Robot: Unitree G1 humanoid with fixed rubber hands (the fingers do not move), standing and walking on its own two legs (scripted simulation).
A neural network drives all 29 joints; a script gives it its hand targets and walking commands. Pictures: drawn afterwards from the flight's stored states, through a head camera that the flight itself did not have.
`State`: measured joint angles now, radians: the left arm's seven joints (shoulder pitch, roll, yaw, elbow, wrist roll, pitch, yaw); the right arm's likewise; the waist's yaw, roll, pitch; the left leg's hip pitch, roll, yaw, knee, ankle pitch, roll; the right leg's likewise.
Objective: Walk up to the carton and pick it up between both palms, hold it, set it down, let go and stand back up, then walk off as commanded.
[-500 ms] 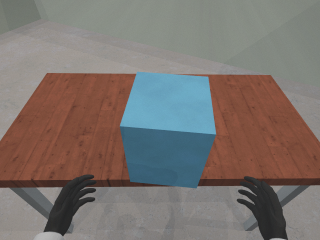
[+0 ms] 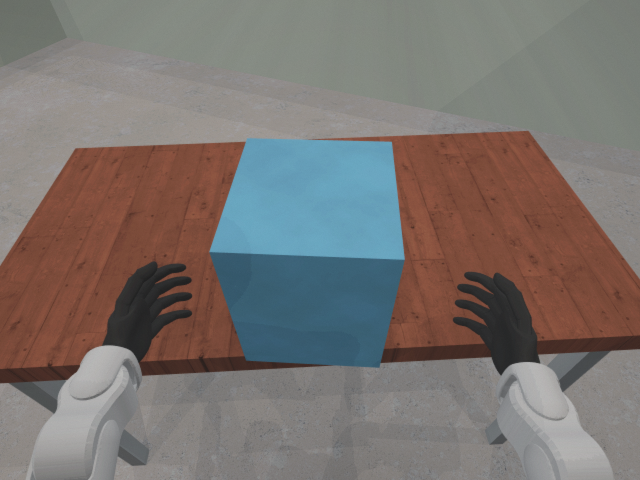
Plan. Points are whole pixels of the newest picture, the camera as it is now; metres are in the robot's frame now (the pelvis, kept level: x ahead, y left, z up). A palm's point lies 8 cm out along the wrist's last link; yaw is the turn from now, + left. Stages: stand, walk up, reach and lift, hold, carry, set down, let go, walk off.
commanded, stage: reach and lift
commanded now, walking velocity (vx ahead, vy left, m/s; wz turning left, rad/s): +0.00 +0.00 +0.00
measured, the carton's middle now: (315, 256) +0.42 +0.04 +0.05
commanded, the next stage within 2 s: none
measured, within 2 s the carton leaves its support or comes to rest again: neither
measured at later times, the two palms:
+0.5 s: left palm (132, 268) +0.33 +0.24 +0.13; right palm (499, 285) +0.32 -0.17 +0.12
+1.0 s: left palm (150, 197) +0.41 +0.23 +0.17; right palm (482, 204) +0.40 -0.16 +0.16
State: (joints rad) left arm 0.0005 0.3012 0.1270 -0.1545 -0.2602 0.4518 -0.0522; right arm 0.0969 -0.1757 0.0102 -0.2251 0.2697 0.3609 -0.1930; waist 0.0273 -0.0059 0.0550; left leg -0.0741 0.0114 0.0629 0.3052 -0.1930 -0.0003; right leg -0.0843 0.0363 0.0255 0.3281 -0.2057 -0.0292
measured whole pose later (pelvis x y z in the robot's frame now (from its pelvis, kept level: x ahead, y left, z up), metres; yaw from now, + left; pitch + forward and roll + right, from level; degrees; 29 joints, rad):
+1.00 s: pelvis -0.01 +0.00 +0.00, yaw +0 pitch +4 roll -1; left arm -0.78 0.38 0.13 0.42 -0.20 0.60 0.01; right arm -0.76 -0.27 0.02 0.50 0.41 0.41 -0.18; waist -0.02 -0.03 -0.01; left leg -0.24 0.02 0.05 0.36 -0.19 0.00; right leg -0.21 0.05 0.01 0.31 -0.17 -0.03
